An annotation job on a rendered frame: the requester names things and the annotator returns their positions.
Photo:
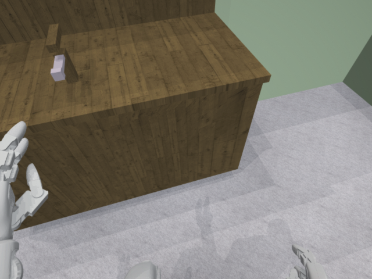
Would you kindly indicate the robot left thigh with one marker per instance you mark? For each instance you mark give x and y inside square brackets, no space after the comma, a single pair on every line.
[146,270]

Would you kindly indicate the tap lever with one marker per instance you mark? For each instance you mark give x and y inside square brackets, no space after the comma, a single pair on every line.
[58,68]

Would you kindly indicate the left robot hand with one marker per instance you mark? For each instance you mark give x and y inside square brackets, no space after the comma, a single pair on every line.
[12,148]

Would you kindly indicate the counter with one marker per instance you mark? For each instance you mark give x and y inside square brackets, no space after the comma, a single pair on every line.
[157,93]

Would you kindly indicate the right robot hand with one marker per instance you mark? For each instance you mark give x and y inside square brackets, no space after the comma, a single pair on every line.
[313,270]

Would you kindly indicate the left robot forearm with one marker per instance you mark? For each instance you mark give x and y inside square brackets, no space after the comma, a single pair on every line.
[10,266]

